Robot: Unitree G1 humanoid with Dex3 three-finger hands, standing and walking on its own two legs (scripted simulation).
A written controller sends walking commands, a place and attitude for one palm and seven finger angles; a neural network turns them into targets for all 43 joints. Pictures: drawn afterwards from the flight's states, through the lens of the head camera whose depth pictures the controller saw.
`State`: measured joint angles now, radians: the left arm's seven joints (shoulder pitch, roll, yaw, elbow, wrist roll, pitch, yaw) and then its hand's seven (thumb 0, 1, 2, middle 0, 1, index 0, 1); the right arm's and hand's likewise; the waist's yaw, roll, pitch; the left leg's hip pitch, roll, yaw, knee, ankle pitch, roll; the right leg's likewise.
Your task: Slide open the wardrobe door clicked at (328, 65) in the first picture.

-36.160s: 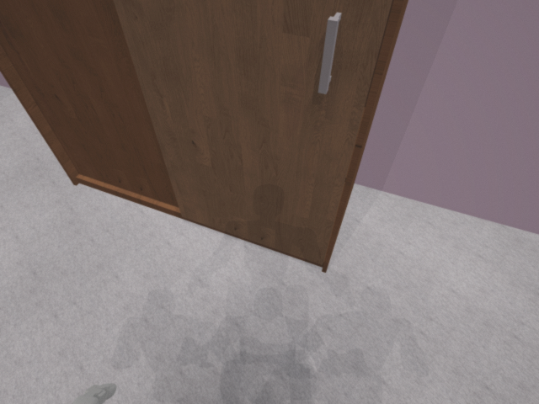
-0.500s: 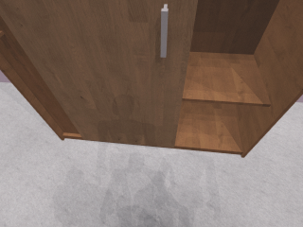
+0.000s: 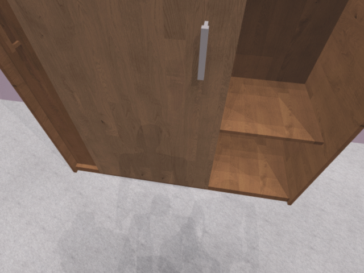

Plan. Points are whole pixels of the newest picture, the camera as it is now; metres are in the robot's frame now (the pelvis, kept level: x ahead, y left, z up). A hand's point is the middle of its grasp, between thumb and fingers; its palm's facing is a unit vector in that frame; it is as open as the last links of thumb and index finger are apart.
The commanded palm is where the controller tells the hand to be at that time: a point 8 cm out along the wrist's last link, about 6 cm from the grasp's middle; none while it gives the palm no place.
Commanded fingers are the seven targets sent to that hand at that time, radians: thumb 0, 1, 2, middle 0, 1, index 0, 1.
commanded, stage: let the arm hang, fingers relaxed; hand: right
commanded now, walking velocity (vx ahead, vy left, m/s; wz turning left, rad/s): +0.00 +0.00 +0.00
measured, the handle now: (203, 51) +0.66 -0.02 +0.15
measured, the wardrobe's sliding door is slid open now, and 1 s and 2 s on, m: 0.48 0.48 0.48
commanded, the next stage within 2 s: look to check the result in 0.14 s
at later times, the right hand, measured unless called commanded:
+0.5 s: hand out of the picture +0.01 -0.17 -0.18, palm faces +0.02 +0.98 -0.18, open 7.4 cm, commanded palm none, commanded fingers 0.00 -0.90 -0.90 0.20 0.30 0.20 0.30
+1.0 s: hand out of the picture +0.01 -0.16 -0.18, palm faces +0.02 +0.98 -0.18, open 7.4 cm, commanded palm none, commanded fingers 0.00 -0.90 -0.90 0.20 0.30 0.20 0.30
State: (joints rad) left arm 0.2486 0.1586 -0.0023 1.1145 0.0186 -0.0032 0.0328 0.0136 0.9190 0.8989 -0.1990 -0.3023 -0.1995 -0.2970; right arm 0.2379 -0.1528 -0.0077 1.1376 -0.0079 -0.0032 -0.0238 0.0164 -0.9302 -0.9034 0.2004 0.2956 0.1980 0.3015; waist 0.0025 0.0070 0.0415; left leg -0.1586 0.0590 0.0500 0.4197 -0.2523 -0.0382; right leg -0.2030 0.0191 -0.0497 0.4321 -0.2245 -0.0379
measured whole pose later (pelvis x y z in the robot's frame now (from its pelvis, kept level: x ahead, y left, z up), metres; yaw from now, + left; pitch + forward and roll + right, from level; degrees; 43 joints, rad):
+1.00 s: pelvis +0.00 +0.01 +0.00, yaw +0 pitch -1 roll +0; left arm 0.24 0.16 0.00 1.14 0.02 -0.01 0.04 0.01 0.91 0.90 -0.20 -0.30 -0.20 -0.30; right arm 0.24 -0.15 -0.01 1.15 -0.01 -0.01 -0.02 0.01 -0.91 -0.90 0.20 0.30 0.20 0.30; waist 0.00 0.00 0.05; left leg -0.12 0.04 0.05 0.38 -0.24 -0.02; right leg -0.17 0.00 -0.05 0.40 -0.21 -0.02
